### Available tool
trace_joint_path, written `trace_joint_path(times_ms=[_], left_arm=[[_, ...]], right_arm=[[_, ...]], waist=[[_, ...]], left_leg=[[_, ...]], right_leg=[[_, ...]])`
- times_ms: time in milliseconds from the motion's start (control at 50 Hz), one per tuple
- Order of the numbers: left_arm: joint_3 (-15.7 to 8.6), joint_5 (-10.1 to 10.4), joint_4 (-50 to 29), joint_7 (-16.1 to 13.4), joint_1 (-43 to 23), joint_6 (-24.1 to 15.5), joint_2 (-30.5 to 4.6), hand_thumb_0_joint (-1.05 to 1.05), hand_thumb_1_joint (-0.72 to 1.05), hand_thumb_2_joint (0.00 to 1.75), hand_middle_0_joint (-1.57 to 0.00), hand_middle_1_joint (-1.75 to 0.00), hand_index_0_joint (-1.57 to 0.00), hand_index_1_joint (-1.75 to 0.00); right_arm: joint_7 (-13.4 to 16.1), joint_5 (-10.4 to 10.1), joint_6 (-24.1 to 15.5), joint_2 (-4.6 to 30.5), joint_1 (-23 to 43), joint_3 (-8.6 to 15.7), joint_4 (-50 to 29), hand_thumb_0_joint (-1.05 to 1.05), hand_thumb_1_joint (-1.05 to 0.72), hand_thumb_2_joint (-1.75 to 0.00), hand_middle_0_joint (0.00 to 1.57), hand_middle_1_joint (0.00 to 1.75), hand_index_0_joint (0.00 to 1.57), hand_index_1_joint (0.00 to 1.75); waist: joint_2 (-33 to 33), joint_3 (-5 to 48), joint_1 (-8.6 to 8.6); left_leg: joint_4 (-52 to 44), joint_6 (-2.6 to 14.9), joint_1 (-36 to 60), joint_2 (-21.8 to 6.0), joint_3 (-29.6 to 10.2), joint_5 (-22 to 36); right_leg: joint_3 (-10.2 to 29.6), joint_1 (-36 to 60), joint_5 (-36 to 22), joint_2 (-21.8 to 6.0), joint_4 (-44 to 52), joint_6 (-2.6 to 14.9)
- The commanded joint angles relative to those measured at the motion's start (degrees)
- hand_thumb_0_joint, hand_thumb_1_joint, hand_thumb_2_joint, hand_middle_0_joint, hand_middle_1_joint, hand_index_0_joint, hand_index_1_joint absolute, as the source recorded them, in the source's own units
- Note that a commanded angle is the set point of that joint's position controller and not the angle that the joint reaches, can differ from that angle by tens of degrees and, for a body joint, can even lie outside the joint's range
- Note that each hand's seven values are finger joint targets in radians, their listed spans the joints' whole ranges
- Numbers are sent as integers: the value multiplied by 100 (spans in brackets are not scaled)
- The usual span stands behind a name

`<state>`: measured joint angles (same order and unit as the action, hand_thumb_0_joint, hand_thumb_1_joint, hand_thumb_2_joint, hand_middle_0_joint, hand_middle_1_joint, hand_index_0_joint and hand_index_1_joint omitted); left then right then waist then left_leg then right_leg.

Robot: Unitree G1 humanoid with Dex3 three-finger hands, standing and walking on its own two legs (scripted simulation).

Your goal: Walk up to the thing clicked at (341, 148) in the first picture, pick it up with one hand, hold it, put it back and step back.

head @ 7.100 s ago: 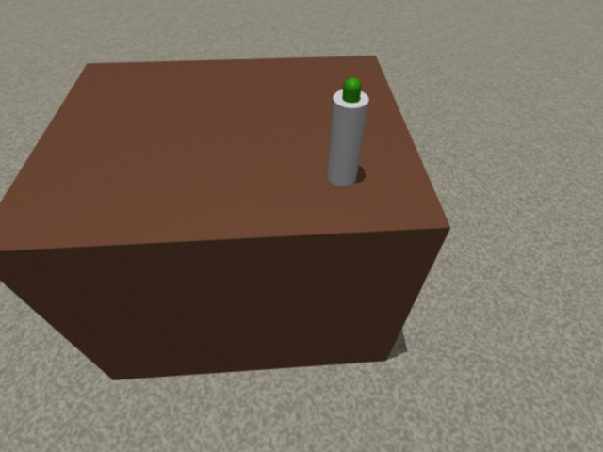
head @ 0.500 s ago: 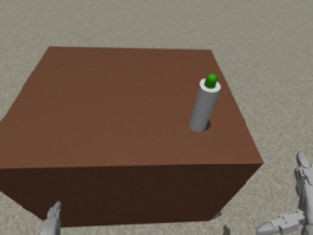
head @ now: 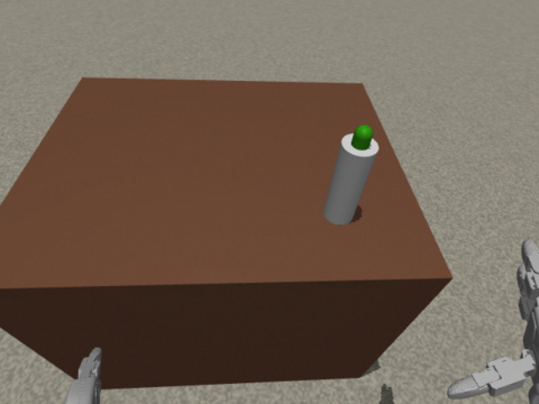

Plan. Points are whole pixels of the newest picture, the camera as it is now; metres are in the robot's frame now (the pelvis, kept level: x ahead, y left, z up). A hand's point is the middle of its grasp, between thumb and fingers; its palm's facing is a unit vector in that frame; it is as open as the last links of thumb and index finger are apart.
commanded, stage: go down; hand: right
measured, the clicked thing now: (350, 175) +0.51 -0.18 +0.04
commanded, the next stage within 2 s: none
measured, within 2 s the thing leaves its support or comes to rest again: neither
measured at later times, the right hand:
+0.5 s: hand (482, 246) +0.29 -0.30 +0.10, palm faces +0.19 +0.97 -0.14, open 17.6 cm
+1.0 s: hand (478, 206) +0.37 -0.33 +0.10, palm faces +0.11 +0.99 +0.00, open 17.4 cm
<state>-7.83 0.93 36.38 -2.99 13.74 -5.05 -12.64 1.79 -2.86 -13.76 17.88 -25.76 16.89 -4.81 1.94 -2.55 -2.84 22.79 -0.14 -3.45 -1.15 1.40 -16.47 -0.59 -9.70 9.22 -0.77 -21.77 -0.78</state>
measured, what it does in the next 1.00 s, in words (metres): stands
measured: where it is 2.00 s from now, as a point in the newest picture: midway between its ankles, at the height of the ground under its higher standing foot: outside the picture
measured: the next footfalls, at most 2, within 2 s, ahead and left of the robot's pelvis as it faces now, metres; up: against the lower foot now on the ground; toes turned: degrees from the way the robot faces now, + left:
none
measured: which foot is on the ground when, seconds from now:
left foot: down 0.00-1.00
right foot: down 0.00-1.00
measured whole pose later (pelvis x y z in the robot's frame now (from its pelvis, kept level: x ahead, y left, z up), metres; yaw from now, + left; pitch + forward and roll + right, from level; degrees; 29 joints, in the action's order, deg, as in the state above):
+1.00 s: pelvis +0.01 -0.01 -0.01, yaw +1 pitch +7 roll +1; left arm 0.2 1.4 38.3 -9.1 11.5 -9.8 -14.5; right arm -30.1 -16.2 -10.2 36.3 24.7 30.1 49.5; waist -1.0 3.2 2.3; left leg 30.1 -0.9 -17.8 -0.1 0.5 -19.0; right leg -1.2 -25.5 14.2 -2.0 -33.0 0.0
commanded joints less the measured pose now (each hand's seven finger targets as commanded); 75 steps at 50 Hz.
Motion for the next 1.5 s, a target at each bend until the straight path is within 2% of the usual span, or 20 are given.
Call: trace_joint_path(times_ms=[0,40,100,120,200,260,280,360,520,640,760,840,880,920,940,1040,1200,1280,1320,1480], left_arm=[[-263,-82,-425,-18,-471,-272,-711,0,-54,3,-6,-6,-6,-6],[-237,-109,-374,-5,-627,-217,-760,0,-54,3,-6,-6,-6,-6],[-542,-118,-643,-94,-828,-205,-1158,0,-53,2,-6,-6,-6,-5],[-369,-118,-627,-89,-821,-197,-991,0,-53,2,-6,-6,-6,-5],[-220,-39,-648,-246,-934,-208,-864,0,-54,3,-6,-6,-6,-5],[82,10,-341,-361,-893,-195,-659,0,-53,3,-5,-5,-6,-5],[-72,37,-223,-418,-864,-184,-826,0,-53,3,-5,-5,-6,-5],[345,86,-344,-540,-1129,-303,-689,0,-53,2,-5,-5,-6,-4],[338,132,-366,-659,-811,-533,-1102,0,-53,3,-5,-5,-6,-4],[352,174,-418,-662,-911,-649,-1185,0,-54,4,-5,-6,-6,-5],[612,126,-372,-665,-804,-702,-995,0,-54,4,-6,-6,-6,-6],[400,62,-517,-702,-583,-731,-1251,0,-54,4,-6,-6,-6,-6],[569,57,-450,-662,-490,-737,-1041,0,-54,4,-6,-6,-6,-6],[290,51,-514,-698,-419,-744,-1335,0,-54,4,-6,-6,-6,-6],[367,48,-473,-692,-352,-746,-1266,0,-54,4,-5,-6,-6,-5],[375,69,-732,-644,-580,-788,-1308,0,-54,4,-5,-6,-6,-6],[521,55,-720,-612,-264,-794,-1156,0,-54,4,-5,-6,-6,-5],[449,33,-972,-580,-391,-823,-1281,0,-54,5,-5,-6,-6,-6],[518,28,-828,-541,-302,-817,-1212,0,-54,5,-5,-6,-6,-5],[638,10,-1102,-529,-317,-859,-1203,0,-54,5,-5,-6,-5,-5]], right_arm=[[4,-77,-566,879,368,824,-879,0,56,-4,4,6,5,6],[-87,-148,-586,985,632,950,-761,0,58,-4,3,6,5,6],[-233,-255,-613,1053,1000,999,-746,0,59,-4,3,6,4,6],[-281,-289,-682,1189,1415,1084,-981,0,58,-4,3,6,5,6],[-616,-460,-630,1382,1995,1184,-161,0,58,-5,3,6,4,6],[-1028,-691,-537,1763,2876,1328,339,0,58,-4,4,6,5,6],[-1205,-803,-449,1766,2917,1307,702,0,58,-5,3,6,5,6],[-1930,-1162,-310,2275,4052,1477,1412,0,58,-5,3,6,4,6],[-3027,-1666,-12,3181,5308,1764,3203,0,61,-6,3,7,4,7],[-3496,-1787,55,3484,5980,1756,3944,0,59,-6,2,7,3,7],[-3495,-1690,4,3813,6550,1809,4078,0,53,-6,4,6,4,6],[-3284,-1578,-8,3799,6816,1748,4144,0,52,-5,5,6,5,6],[-3208,-1526,-27,3855,6870,1761,4108,0,52,-5,5,5,5,5],[-3173,-1510,-14,3869,6940,1730,4187,0,52,-5,4,5,5,5],[-3194,-1507,-19,3883,7054,1674,4165,0,52,-4,5,5,5,5],[-3154,-1458,-17,3984,7235,1704,4334,0,50,-4,6,5,5,5],[-3136,-1328,-20,4281,7879,1706,4750,0,49,-3,6,4,6,4],[-3137,-1214,34,4262,7975,1591,5287,0,53,-3,6,5,5,5],[-3147,-1230,-46,4409,8108,1669,5325,0,56,-4,5,5,5,5],[-3152,-1104,-169,4926,8686,1824,5362,0,55,-2,6,4,6,4]], waist=[[-85,512,61],[-146,401,91],[-322,608,216],[-116,747,130],[-280,661,264],[-9,737,253],[-103,722,353],[87,1107,336],[44,1755,340],[221,1918,335],[443,2212,343],[505,2226,486],[580,2295,423],[539,2482,538],[635,2443,572],[408,2373,577],[597,2485,590],[553,2484,755],[592,2272,691],[869,3002,715]], left_leg=[[-317,-16,-721,141,115,1116],[-351,-28,-867,119,88,875],[-301,-18,-895,137,102,955],[-315,-27,-811,105,61,968],[-333,-60,-920,56,-5,1045],[-296,-76,-934,21,-69,1197],[-256,-82,-1036,26,-61,1260],[-182,-97,-999,-24,-157,1325],[205,-74,-1161,43,5,2031],[331,-9,-1364,88,-5,1729],[373,37,-1438,133,-39,1537],[370,78,-1608,220,-10,1326],[419,49,-1548,199,-28,1555],[516,42,-1712,232,9,1755],[511,50,-1795,236,-7,1715],[492,48,-1740,227,-3,1488],[645,56,-1872,224,-31,1502],[695,73,-2202,260,-15,1398],[698,83,-2227,266,-5,1176],[897,71,-2234,254,-70,1454]], right_leg=[[-101,563,-706,110,101,186],[-86,438,-465,125,91,195],[-54,544,-519,97,66,189],[-71,611,-527,135,46,174],[-47,583,-498,160,-13,226],[-6,510,-559,164,-86,244],[15,480,-581,143,-96,261],[63,451,-639,135,-193,266],[117,440,-1286,60,-491,311],[135,266,-1179,-11,-666,292],[116,151,-1066,-24,-785,253],[121,201,-984,-84,-791,195],[86,182,-1186,-40,-895,213],[133,385,-1646,-102,-994,208],[130,408,-1665,-107,-1040,197],[138,85,-1066,-86,-994,229],[138,-27,-1139,-98,-1139,208],[178,37,-1231,-149,-1236,201],[173,-273,-843,-143,-1232,191],[159,-128,-1190,-120,-1537,215]])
